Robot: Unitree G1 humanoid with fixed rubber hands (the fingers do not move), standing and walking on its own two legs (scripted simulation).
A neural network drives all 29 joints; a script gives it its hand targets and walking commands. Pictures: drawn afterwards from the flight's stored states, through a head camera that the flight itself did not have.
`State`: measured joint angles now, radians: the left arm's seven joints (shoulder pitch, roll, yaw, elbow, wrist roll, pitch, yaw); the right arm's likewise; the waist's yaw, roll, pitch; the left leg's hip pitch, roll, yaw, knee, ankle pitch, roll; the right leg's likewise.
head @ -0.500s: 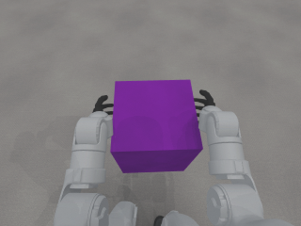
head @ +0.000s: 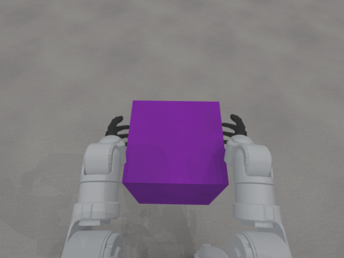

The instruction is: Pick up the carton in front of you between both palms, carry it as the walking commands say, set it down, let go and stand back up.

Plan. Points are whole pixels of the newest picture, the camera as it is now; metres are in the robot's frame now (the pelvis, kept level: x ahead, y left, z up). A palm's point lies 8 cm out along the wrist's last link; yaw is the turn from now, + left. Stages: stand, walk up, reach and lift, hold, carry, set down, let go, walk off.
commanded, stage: carry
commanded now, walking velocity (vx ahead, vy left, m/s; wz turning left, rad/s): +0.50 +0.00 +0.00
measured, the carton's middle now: (174, 158) +0.36 -0.01 -0.04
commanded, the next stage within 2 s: none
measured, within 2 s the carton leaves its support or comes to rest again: neither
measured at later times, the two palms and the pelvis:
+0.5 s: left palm (121, 74) +0.57 +0.13 +0.08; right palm (219, 68) +0.59 -0.15 +0.08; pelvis +0.29 -0.02 -0.01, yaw +3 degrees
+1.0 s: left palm (122, 20) +0.87 +0.16 +0.08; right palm (199, 17) +0.89 -0.13 +0.09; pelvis +0.59 +0.01 -0.01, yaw +1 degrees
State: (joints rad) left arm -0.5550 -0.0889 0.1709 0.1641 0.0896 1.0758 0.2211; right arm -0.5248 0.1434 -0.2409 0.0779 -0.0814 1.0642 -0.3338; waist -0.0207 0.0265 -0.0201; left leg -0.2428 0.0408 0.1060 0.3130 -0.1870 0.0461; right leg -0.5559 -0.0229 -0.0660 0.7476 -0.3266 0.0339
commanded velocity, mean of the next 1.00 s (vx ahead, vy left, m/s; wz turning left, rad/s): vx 0.50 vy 0.00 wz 0.00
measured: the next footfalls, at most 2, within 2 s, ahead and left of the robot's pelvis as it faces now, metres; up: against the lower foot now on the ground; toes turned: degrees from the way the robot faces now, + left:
right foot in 0.16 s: +0.26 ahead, -0.13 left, +0.00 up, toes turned -8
left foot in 0.60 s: +0.52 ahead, +0.11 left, +0.00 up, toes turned +14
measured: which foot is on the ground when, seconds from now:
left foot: down 0.00-0.18, up 0.20-0.58, down 0.60-1.00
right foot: up 0.00-0.14, down 0.16-0.62, up 0.64-1.00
